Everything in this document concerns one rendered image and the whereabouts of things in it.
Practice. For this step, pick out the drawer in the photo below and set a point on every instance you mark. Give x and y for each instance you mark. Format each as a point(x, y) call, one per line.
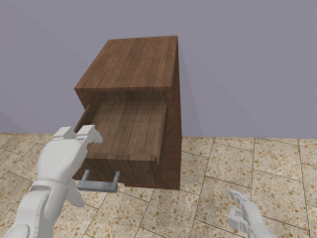
point(133, 126)

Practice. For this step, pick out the handle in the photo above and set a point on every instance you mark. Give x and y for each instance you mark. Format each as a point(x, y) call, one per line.
point(98, 186)

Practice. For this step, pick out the right robot hand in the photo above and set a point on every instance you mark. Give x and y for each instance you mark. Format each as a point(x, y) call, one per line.
point(241, 219)

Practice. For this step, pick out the robot left forearm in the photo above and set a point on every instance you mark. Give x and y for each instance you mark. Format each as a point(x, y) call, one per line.
point(39, 210)

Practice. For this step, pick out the robot right forearm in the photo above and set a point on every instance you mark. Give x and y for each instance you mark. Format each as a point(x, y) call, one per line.
point(259, 230)

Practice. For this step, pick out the left robot hand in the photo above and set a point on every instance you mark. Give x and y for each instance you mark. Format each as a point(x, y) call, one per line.
point(62, 157)

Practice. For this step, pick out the cabinet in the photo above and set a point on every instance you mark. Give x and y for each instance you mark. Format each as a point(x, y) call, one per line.
point(142, 64)

